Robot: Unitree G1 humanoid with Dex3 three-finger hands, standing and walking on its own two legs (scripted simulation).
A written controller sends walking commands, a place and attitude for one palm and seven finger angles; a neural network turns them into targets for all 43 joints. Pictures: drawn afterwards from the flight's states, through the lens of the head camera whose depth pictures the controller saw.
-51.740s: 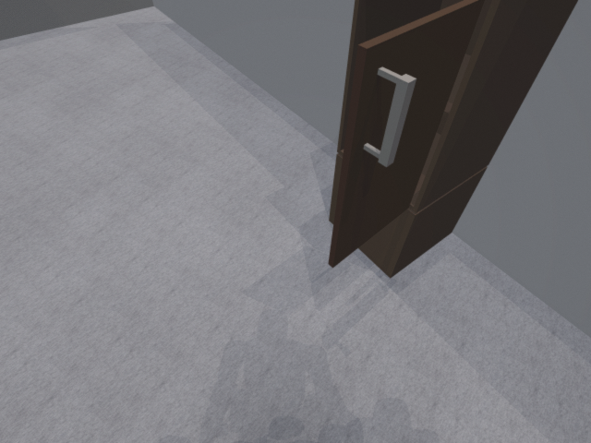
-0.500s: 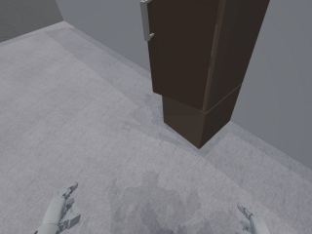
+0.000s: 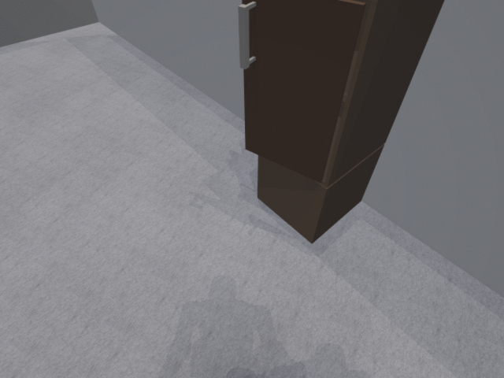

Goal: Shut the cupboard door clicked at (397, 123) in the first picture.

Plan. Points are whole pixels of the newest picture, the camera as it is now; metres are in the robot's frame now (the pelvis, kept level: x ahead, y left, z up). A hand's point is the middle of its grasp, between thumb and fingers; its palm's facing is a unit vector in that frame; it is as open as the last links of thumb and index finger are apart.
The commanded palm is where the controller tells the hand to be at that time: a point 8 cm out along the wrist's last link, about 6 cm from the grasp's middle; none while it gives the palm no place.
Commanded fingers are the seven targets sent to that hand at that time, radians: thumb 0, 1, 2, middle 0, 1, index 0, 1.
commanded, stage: let the arm hang, fingers relaxed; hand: left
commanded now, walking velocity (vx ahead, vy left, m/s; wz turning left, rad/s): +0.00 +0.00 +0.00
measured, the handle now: (248, 36) +0.97 +0.07 +0.12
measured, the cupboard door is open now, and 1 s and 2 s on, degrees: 14 14 14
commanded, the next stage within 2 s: look to check the result in 0.42 s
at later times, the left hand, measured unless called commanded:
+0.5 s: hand out of the picture -0.03 +0.15 -0.18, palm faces +0.04 -0.99 -0.16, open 7.4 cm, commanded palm none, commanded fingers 0.00 0.90 0.90 -0.20 -0.30 -0.20 -0.30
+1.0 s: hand out of the picture +0.00 +0.17 -0.17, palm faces +0.02 -0.98 -0.22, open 7.4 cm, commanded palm none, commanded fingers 0.00 0.90 0.90 -0.20 -0.30 -0.20 -0.30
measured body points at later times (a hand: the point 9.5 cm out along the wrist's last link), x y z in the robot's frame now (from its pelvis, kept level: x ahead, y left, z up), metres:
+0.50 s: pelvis +0.00 +0.00 +0.00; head +0.00 +0.00 +0.45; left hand -0.03 +0.21 -0.16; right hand -0.03 -0.22 -0.16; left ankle +0.07 +0.10 -0.74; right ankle -0.04 -0.12 -0.74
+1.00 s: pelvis +0.01 -0.01 +0.00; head +0.02 -0.02 +0.45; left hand +0.00 +0.22 -0.16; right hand +0.03 -0.25 -0.16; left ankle +0.07 +0.10 -0.74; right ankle -0.04 -0.12 -0.74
